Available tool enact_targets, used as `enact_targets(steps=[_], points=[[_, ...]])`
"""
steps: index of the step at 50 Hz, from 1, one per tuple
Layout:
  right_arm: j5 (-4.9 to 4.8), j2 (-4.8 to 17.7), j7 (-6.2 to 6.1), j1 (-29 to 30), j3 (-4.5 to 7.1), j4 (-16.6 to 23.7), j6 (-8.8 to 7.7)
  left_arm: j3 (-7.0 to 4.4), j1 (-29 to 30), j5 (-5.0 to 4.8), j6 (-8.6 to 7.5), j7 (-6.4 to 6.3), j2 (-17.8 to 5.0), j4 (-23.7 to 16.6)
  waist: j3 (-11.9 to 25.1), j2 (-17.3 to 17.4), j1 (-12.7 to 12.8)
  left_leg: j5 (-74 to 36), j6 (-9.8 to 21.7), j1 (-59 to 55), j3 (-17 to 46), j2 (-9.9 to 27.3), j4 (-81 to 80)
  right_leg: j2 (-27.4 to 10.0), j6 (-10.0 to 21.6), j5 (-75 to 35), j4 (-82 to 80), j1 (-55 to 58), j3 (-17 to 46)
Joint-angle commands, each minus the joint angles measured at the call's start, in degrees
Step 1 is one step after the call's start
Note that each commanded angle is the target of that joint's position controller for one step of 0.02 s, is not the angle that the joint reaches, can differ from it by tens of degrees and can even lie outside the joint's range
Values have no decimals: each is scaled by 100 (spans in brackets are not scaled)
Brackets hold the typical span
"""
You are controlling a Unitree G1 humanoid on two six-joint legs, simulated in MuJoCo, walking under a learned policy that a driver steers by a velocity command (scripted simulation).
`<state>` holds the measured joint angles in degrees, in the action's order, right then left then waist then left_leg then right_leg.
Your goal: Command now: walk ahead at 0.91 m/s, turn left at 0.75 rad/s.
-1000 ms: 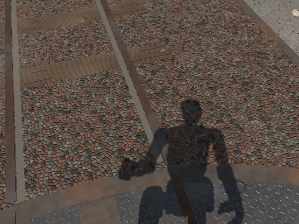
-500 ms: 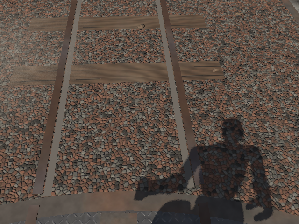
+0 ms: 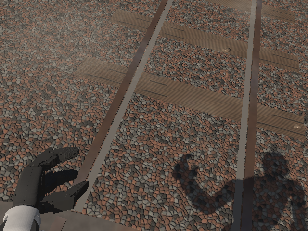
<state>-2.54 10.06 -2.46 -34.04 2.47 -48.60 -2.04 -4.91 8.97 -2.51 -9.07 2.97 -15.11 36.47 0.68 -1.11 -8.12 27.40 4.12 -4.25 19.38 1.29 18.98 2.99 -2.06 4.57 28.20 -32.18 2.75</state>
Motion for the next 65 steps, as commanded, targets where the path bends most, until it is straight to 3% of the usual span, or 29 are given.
enact_targets(steps=[1, 2, 3, 4, 5, 7, 10, 13, 17, 20, 21, 22, 23, 25, 29, 36, 38, 41, 42, 43, 44, 45, 47, 50, 54, 57, 61, 64, 65], points=[[122, 1033, 12, 685, 265, 531, -27, -299, -694, -53, -100, -101, -854, -268, 355, 1561, 1089, -5177, 469, 1038, 335, 571, 1211, -3, 402, 60, -180, 2326, -236], [285, 1110, 77, 1088, 260, 739, -81, -359, -2268, -15, -17, -194, -1101, -5, 1489, 1273, 1851, -4850, 365, 2121, 164, 374, 2803, -641, 713, 529, 362, 4564, 267], [213, 243, 126, 401, 63, 848, -225, -411, -3405, 188, 59, -224, -1491, 258, 2796, -1054, 1611, -1447, 15, 4249, -260, -410, 4994, -2150, 1586, 2903, -23, 6945, 3153], [-154, 366, 131, 130, -10, 766, -353, -321, -3448, 208, 25, -104, -1207, 441, 2592, -2643, 1477, 180, 3, 5192, -416, -384, 5971, -2626, 1915, 4341, -1252, 6780, 5288], [-229, 774, 152, 880, 70, 786, -401, -208, -3055, 151, 87, -147, -696, 475, 1087, -1992, 1560, -174, 79, 5755, -715, -39, 6302, -2312, 1773, 4206, -1367, 5843, 4514], [78, 713, 239, 2054, 16, 1007, -549, -125, -2928, 276, 198, -154, -553, 661, 32, -146, 1401, -524, 192, 5344, -1067, 203, 5903, -1776, 1743, 2460, -1468, 4006, 3089], [116, 458, 313, 2215, -37, 1202, -567, 55, -2684, 227, 227, -145, -202, 704, -360, -375, 798, -430, 68, 4826, -1162, 511, 4887, -1436, 1840, 1687, -1857, 2738, 2532], [336, 494, 384, 2727, -150, 1540, -633, -15, -2428, 14, 228, -273, -564, 609, -711, -180, 568, -1355, -240, 3980, -1402, 573, 3248, -1246, 1669, 1107, -2024, 1411, 1859], [118, 1025, 435, 2741, 26, 1527, -631, -118, -2795, 14, 204, -291, -1039, 487, -511, -256, 406, -2482, -533, 1317, -1670, 85, 2060, -1155, 1262, 1004, -1969, 388, 1536], [123, 1635, 221, 943, 382, 1203, -538, 59, -2946, 212, 232, -238, -772, 425, 643, 88, -692, -1813, -254, -1120, -1628, 248, 1988, -571, 625, -485, 1353, -100, 970], [276, 2141, 173, 84, 458, 1085, -495, 263, -3382, 267, 221, -263, -36, 302, 1575, 1462, -553, 346, 235, -2090, 619, 1740, 1172, -149, 447, 2004, 3747, -808, 616], [360, 2249, 276, 131, 461, 1059, -520, 320, -3939, -208, 176, -320, 46, 123, 1983, 2917, -129, 1982, 809, -2085, 3579, 2501, -372, -131, 513, 2397, 5256, -1643, 678], [276, 1737, 295, 681, 343, 1083, -513, 253, -3506, -364, 240, -366, -289, 168, 964, 1952, -43, 2363, 736, -1447, 3206, 2369, -612, -483, 485, 1886, 5872, -2233, 582], [334, 1235, 303, 1256, 236, 946, -446, 254, -2861, -114, 388, -333, -293, 126, 61, 784, 264, 373, 594, -101, 1311, 2109, -384, -980, 548, 1313, 5738, -2052, 320], [289, 725, 286, 2120, 169, 732, -486, 209, -2492, -28, 796, -190, -56, -10, -624, 629, 870, -1690, 257, 1171, -1124, 1545, -809, -1340, 553, 1135, 4957, -1529, 379], [275, 1641, 137, 1981, 385, 585, -537, 251, -1288, 100, 723, 123, -217, -452, -935, -52, 795, -3232, 64, 973, -3232, 1207, -1280, -996, 734, -1026, 2122, -558, -673], [274, 1977, 165, 1840, 451, 579, -442, 111, -1353, 23, 710, 149, -588, -487, -631, 306, 993, -6184, -29, 337, -3391, 1254, -664, -473, 935, -717, 1860, 128, -1177], [170, 2321, 179, 2155, 542, 807, -253, -357, -3752, -54, 873, 61, -1519, 60, 683, 779, 2357, -8677, -38, 810, -3273, 1308, 2771, 146, 1406, 308, 1744, 3229, -1261], [196, 1810, 189, 2197, 387, 793, -340, -464, -4471, -85, 946, -54, -1739, 399, 596, -75, 2544, -4386, -340, 2372, -3146, 567, 5237, -92, 1640, 195, 1330, 4665, -471], [399, 636, 273, 1604, 29, 1052, -579, -353, -3861, 12, 891, -22, -2001, 254, 580, -2157, 1378, 832, -454, 4273, -2336, -402, 7528, -632, 2124, -83, 1126, 5271, 1605], [161, 942, 308, 1455, -31, 1543, -849, -259, -3519, 171, 713, 21, -1816, -157, 1928, -1943, 1176, 581, -263, 5306, -1091, -498, 7774, -1753, 2981, 3023, -805, 5832, 4700], [-40, 1582, 273, 2395, 98, 1593, -946, -224, -3557, 163, 573, 31, -1428, -171, 1118, -614, 1474, -156, -100, 5391, -1017, -211, 7181, -1784, 2540, 3688, -1650, 5058, 5000], [122, 1402, 151, 2579, 72, 1527, -853, -133, -2948, 202, 363, 79, -1229, -157, 93, 793, 842, -846, -135, 4762, -1004, 195, 6133, -1492, 2177, 2880, -1562, 3161, 4207], [267, 1402, 159, 2322, 145, 1432, -595, -47, -2476, 187, 340, -75, -972, -205, -351, 367, 450, -1097, -465, 3993, -991, 448, 5000, -817, 2140, 1670, -1593, 1720, 2865], [453, 907, 185, 3718, 9, 1932, -590, 17, -2927, 55, 412, -325, -795, 64, -726, 205, 991, -2680, -779, 3614, -1546, 119, 2778, -176, 1836, -56, -1455, 1091, 1724], [309, 781, 294, 4266, 16, 2195, -656, -34, -3229, 19, 504, -348, -866, 260, -523, -121, 1360, -3592, -792, 2870, -1726, -296, 1508, -126, 1535, 185, -1358, 1044, 1806], [34, 1232, 335, 4319, 235, 2312, -727, -72, -3255, -31, 539, -444, -790, 490, -493, -508, 1262, -3399, -715, 2750, -1348, -229, 718, -496, 1372, 31, -814, 2264, 2340], [6, 1742, 243, 1913, 506, 1836, -676, -74, -2834, 363, 609, -351, -915, 457, 941, -884, -37, -2692, -213, 584, -1749, -58, 1239, -556, 1062, -3267, 1593, 2790, 1768], [78, 1892, 185, 521, 464, 1559, -585, 103, -2738, 519, 570, -305, -401, 294, 1876, -142, -421, -1546, 37, -1362, -713, 623, 1894, -279, 976, -1701, 3751, 1511, 1483]])
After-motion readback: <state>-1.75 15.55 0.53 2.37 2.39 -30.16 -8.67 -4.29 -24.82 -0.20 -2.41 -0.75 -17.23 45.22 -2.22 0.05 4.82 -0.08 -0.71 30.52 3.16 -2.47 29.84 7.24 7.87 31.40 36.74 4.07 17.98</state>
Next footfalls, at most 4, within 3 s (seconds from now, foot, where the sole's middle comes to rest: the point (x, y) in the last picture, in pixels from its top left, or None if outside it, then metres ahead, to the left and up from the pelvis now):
0.04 right None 0.18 -0.15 -0.76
0.40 left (81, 225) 0.50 0.17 -0.77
0.84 right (154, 149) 0.84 -0.18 -0.77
1.28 left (169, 85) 1.27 -0.32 -0.77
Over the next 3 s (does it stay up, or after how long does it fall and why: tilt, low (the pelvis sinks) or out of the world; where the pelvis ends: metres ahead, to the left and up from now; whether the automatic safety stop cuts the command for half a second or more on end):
stays up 2.25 -0.80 -0.01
